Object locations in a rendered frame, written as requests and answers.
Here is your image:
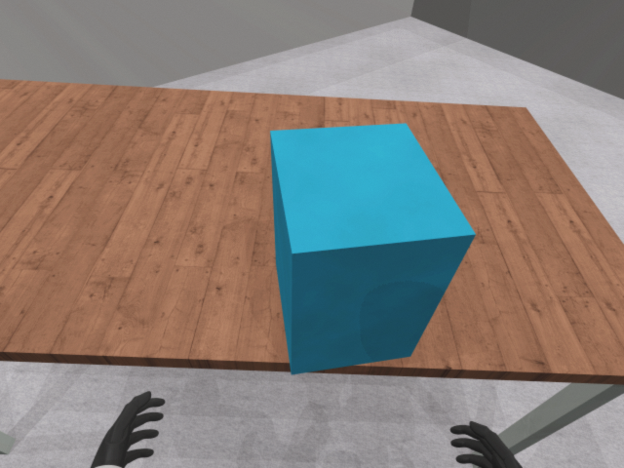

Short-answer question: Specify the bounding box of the carton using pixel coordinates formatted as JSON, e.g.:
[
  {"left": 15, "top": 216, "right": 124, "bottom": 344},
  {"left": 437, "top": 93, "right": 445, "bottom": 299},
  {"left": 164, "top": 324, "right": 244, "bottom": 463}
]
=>
[{"left": 270, "top": 123, "right": 476, "bottom": 374}]

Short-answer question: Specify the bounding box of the right robot hand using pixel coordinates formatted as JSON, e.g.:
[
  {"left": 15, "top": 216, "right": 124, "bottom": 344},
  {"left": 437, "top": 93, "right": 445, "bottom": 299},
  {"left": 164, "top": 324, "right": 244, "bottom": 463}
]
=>
[{"left": 450, "top": 421, "right": 523, "bottom": 468}]

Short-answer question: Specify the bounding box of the left robot hand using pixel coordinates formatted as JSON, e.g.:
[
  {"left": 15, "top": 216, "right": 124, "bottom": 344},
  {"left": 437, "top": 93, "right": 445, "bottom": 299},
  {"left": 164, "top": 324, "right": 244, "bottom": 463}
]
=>
[{"left": 91, "top": 391, "right": 165, "bottom": 468}]

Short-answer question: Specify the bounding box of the table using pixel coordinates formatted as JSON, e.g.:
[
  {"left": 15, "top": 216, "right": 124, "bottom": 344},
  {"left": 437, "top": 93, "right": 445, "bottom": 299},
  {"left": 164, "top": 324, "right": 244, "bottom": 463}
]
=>
[{"left": 0, "top": 79, "right": 624, "bottom": 468}]

